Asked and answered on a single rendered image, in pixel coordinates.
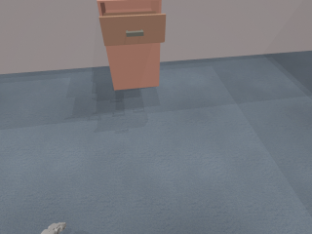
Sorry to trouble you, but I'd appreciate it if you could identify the drawer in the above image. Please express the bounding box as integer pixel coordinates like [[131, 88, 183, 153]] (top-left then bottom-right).
[[98, 11, 166, 47]]

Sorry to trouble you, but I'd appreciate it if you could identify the left robot hand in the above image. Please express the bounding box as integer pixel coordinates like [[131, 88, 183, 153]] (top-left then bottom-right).
[[41, 222, 66, 234]]

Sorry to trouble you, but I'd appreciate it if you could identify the handle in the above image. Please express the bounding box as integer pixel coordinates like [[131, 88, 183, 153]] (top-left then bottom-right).
[[126, 29, 144, 37]]

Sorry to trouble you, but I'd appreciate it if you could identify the cabinet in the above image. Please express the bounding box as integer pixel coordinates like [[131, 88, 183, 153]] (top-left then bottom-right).
[[97, 0, 162, 91]]

